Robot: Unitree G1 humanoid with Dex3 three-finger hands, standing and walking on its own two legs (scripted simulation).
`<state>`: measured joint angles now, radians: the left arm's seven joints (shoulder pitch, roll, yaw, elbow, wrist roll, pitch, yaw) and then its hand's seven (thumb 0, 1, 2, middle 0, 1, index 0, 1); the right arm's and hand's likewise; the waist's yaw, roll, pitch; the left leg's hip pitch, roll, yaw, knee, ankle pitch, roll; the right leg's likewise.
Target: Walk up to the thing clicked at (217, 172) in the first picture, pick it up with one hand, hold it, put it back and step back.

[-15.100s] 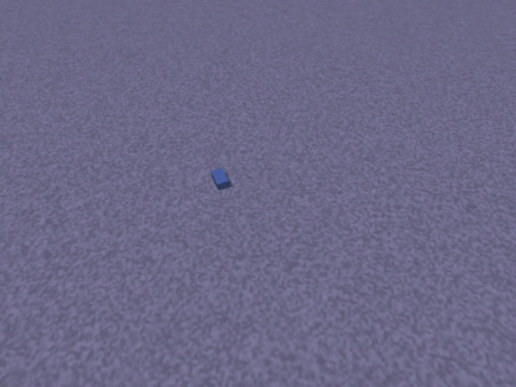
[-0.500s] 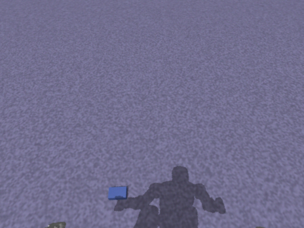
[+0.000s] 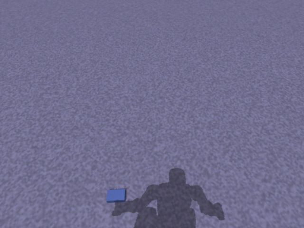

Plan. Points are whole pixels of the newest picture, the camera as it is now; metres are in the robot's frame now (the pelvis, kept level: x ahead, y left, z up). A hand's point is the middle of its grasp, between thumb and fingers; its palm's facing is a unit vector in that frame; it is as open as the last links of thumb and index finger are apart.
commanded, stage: stand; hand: left
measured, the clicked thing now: (116, 195) +0.42 +0.25 -0.76
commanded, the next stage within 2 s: none
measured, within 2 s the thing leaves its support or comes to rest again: neither
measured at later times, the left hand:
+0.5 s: hand out of the picture +0.08 +0.26 -0.15, palm faces -0.01 -0.93 -0.36, open 7.3 cm
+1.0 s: hand out of the picture +0.10 +0.26 -0.15, palm faces -0.01 -0.93 -0.36, open 7.3 cm
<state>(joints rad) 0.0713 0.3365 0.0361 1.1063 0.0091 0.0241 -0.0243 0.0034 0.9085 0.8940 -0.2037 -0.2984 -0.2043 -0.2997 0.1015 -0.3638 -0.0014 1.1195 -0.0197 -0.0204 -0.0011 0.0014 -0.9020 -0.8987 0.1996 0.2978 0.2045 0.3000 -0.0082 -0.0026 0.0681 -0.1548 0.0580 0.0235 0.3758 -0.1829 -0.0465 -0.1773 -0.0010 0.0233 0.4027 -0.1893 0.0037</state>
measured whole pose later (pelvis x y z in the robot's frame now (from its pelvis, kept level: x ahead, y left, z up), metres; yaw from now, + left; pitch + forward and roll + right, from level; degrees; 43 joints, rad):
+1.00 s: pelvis +0.02 +0.00 +0.00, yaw +1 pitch -2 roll +0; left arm 0.09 0.35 0.00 1.12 0.01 -0.01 0.00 0.00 0.91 0.89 -0.20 -0.30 -0.21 -0.30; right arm 0.09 -0.36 0.00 1.14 -0.02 -0.01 0.01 0.00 -0.90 -0.90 0.20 0.30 0.20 0.30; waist -0.01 0.01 0.05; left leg -0.09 0.05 0.01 0.31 -0.17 -0.05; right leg -0.11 -0.01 0.01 0.34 -0.19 0.01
